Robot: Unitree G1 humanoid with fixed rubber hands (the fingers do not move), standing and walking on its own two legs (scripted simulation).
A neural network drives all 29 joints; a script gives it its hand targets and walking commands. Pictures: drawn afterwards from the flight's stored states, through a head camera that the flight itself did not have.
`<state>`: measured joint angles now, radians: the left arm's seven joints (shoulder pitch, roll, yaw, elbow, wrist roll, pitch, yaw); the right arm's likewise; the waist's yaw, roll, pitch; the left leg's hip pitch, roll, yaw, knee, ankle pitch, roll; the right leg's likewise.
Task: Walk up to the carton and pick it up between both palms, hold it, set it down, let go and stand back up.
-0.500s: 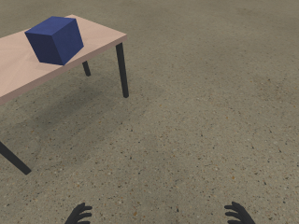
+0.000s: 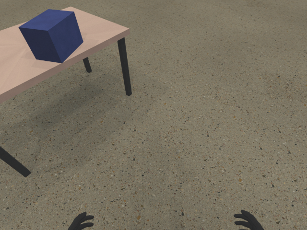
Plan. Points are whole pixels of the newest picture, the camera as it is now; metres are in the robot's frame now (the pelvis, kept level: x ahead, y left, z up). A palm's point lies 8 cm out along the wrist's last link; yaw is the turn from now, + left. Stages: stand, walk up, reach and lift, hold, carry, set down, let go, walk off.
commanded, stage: stand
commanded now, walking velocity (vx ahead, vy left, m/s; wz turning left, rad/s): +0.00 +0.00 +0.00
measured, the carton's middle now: (55, 35) +1.12 +0.58 -0.03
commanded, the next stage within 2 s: walk up in 1.74 s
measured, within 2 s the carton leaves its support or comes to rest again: neither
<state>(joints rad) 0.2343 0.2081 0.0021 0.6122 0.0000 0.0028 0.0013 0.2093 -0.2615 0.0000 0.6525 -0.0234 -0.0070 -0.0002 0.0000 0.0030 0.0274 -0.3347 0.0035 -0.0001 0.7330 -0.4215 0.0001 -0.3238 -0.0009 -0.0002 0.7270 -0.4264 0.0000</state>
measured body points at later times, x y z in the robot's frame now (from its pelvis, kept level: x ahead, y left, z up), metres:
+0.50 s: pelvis +0.00 +0.00 +0.00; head +0.02 +0.00 +0.45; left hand +0.14 +0.23 -0.10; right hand +0.14 -0.26 -0.10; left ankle -0.02 +0.12 -0.71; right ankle -0.03 -0.12 -0.71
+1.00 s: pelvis -0.03 +0.00 +0.00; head -0.02 +0.00 +0.45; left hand +0.11 +0.24 -0.10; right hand +0.11 -0.26 -0.10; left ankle -0.02 +0.12 -0.71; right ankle -0.03 -0.12 -0.71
